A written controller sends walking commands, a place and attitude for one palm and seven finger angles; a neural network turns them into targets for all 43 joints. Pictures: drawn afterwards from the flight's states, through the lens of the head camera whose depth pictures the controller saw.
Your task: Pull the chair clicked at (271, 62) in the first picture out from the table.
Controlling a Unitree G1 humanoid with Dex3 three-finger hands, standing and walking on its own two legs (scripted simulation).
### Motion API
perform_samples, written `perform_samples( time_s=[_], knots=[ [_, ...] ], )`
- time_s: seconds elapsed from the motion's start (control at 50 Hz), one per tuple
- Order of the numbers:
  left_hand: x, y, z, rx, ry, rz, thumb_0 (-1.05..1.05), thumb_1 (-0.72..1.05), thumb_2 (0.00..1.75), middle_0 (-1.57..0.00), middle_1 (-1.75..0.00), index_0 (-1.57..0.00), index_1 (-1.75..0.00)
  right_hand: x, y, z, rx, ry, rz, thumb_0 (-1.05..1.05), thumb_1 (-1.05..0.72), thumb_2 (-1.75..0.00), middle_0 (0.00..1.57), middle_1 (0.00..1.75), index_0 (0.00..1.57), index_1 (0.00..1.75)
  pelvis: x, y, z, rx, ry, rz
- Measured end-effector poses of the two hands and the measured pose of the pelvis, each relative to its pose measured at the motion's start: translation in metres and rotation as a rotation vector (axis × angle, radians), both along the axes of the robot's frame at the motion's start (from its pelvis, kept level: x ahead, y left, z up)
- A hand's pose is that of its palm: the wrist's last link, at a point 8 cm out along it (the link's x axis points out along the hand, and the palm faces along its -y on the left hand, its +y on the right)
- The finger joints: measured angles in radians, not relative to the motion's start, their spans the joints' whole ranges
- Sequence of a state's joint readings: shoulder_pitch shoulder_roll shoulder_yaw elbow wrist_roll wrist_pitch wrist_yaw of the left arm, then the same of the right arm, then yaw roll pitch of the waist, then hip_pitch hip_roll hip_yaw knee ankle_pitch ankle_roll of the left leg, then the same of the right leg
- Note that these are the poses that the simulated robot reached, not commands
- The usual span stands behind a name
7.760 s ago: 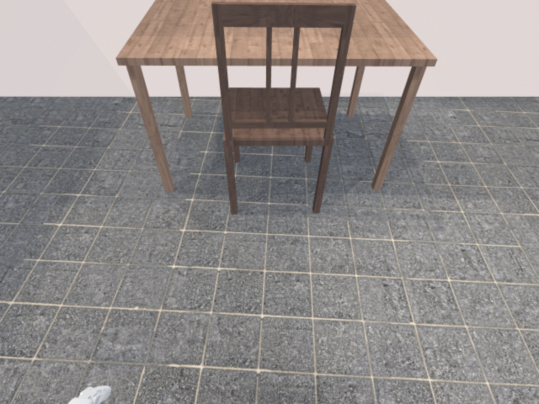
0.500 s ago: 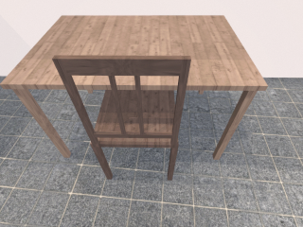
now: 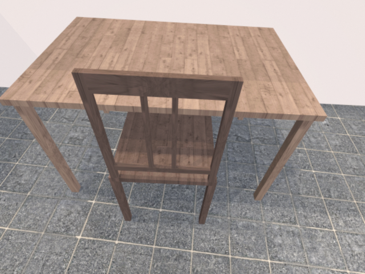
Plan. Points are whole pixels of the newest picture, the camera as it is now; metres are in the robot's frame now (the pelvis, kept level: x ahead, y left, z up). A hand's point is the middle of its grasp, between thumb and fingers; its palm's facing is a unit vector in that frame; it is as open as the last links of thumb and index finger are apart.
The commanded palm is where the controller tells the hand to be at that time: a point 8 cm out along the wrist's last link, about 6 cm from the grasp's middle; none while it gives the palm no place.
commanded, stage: look again from close up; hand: left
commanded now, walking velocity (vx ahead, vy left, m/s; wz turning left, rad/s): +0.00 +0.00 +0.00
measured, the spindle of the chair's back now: (148, 136) +0.53 +0.14 -0.06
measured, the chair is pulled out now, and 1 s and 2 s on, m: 0.00 0.00 0.00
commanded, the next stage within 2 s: shuffle to correct the standing spot in 0.72 s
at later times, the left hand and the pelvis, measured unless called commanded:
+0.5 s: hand out of the picture -0.03 +0.18 -0.18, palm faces +0.02 -0.99 -0.17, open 7.4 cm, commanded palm none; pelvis +0.00 +0.02 +0.00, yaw +0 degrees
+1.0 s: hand out of the picture -0.03 +0.16 -0.18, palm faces +0.01 -0.99 -0.15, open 7.4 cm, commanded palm none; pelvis +0.01 +0.01 +0.00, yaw +0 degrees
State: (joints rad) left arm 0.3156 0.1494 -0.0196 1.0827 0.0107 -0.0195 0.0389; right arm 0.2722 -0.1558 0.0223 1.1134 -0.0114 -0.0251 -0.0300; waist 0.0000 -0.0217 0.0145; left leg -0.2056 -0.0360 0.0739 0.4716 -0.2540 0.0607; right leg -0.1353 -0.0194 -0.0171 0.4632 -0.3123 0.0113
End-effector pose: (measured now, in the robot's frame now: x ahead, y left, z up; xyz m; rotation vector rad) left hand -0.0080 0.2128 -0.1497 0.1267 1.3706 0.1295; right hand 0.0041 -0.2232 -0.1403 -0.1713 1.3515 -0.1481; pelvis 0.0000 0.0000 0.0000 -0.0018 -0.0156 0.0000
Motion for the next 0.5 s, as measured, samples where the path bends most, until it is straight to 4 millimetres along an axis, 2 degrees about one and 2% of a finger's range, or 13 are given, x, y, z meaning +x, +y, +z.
perform_samples(
  time_s=[0.2, 0.5],
  knots=[
    [-0.015, 0.004, -0.001, -0.014, 0.051, 0.005, 0.0, 0.9, 0.9, -0.2, -0.3, -0.2, -0.3, 0.003, 0.007, 0.002, -0.007, 0.005, -0.001, 0.01, -0.92, -0.9, 0.2, 0.3, 0.2, 0.3, 0.001, 0.009, 0.001, 0.0, -0.001, -0.003],
    [-0.022, 0.015, 0.002, -0.001, 0.074, 0.011, 0.0, 0.9, 0.9, -0.2, -0.3, -0.2, -0.3, -0.009, 0.02, 0.0, 0.011, 0.035, -0.011, 0.01, -0.92, -0.9, 0.2, 0.3, 0.2, 0.3, 0.0, 0.016, 0.002, 0.005, -0.002, -0.002]
  ],
)
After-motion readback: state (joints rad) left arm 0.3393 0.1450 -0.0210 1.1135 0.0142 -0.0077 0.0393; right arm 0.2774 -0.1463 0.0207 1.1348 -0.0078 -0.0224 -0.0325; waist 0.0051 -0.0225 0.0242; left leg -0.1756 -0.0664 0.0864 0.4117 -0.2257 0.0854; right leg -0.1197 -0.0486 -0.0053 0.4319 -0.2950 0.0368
